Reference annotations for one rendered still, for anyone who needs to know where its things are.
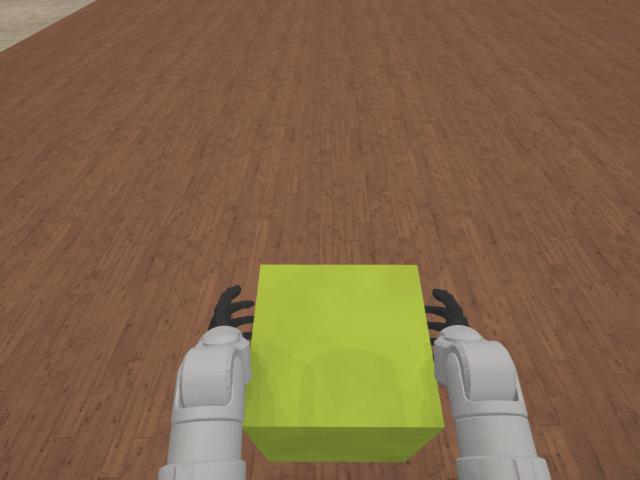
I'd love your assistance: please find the left robot forearm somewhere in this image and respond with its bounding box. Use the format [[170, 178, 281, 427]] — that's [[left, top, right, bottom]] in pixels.
[[158, 326, 252, 480]]

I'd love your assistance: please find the right robot hand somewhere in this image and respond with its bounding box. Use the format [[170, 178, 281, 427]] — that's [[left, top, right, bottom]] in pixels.
[[424, 289, 470, 361]]

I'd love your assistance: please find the right robot forearm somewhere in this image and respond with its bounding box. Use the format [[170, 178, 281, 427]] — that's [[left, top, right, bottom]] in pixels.
[[434, 325, 551, 480]]

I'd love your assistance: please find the carton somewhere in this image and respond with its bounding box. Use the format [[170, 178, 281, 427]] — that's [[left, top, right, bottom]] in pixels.
[[242, 265, 445, 462]]

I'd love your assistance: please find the left robot hand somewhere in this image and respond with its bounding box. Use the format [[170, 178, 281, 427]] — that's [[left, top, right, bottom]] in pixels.
[[208, 285, 254, 340]]

